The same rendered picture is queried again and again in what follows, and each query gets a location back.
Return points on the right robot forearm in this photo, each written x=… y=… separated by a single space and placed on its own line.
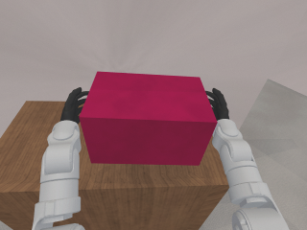
x=246 y=187

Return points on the left robot hand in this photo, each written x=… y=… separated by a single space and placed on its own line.
x=71 y=108

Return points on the robot right upper arm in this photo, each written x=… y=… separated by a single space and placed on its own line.
x=257 y=219

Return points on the pedestal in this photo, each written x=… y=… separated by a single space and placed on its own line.
x=113 y=196

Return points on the left robot forearm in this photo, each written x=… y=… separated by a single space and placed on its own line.
x=60 y=170

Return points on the carton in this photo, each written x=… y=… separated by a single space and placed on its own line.
x=146 y=119

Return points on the right robot hand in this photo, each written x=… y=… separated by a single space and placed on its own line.
x=219 y=104

